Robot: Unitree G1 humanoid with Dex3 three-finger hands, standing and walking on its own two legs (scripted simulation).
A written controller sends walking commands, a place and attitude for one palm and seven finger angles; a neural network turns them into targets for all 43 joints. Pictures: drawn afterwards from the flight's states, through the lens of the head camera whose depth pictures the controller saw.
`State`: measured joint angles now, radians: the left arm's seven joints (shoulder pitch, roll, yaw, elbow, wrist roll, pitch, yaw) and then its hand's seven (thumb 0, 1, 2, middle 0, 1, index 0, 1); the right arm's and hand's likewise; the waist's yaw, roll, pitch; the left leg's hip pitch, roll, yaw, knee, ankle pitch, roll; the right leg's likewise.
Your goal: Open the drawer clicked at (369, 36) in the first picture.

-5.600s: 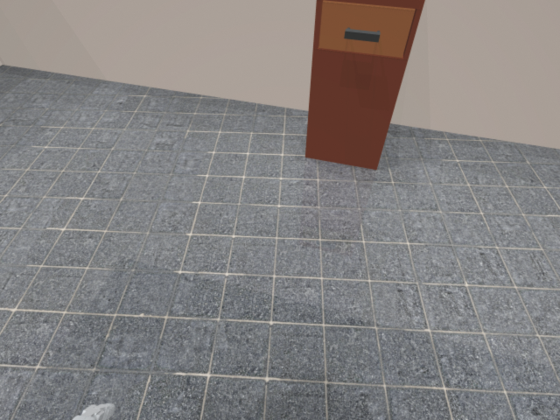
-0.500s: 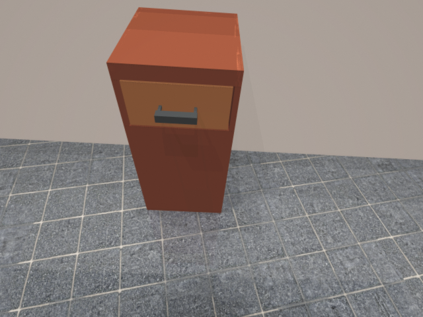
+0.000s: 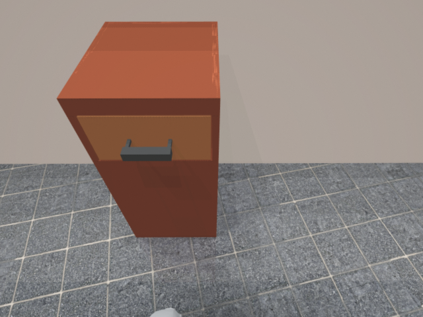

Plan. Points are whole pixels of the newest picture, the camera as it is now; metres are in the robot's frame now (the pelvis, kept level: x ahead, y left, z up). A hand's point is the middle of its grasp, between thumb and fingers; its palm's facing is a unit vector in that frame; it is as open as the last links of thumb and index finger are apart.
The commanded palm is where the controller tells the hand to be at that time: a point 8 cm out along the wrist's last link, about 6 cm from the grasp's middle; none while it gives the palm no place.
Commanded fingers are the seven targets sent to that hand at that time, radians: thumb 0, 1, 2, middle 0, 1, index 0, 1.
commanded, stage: come to a stop and stand still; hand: left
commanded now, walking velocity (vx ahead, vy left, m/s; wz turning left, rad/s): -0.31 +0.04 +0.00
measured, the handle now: (148, 148) +0.55 +0.21 -0.07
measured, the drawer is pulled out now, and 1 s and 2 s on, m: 0.00 0.00 0.00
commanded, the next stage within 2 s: look again from close up in 1.36 s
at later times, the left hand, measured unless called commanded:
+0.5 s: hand out of the picture +0.08 +0.18 -0.17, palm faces +0.01 -0.95 -0.32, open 7.4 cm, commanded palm none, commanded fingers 0.00 0.90 0.90 -0.20 -0.30 -0.20 -0.30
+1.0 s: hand out of the picture +0.02 +0.20 -0.18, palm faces +0.06 -0.97 -0.23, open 7.4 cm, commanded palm none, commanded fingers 0.00 0.90 0.90 -0.20 -0.30 -0.20 -0.30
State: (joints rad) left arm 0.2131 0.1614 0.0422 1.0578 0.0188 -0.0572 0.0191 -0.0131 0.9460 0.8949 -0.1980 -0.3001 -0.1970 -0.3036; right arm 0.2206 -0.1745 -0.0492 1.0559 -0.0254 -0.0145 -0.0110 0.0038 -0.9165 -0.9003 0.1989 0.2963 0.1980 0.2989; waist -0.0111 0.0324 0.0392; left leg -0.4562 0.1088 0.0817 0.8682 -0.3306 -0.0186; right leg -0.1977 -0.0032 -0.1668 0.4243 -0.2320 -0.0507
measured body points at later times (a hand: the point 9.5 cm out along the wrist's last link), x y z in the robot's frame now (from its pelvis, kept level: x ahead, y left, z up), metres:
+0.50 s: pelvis +0.03 -0.03 -0.02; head +0.06 -0.06 +0.43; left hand +0.08 +0.23 -0.15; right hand +0.10 -0.27 -0.18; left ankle +0.09 +0.13 -0.73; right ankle +0.01 -0.14 -0.74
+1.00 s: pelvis +0.01 +0.01 +0.00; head +0.03 +0.02 +0.44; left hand +0.02 +0.26 -0.16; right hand +0.07 -0.24 -0.15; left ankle -0.02 +0.13 -0.74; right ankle +0.01 -0.14 -0.74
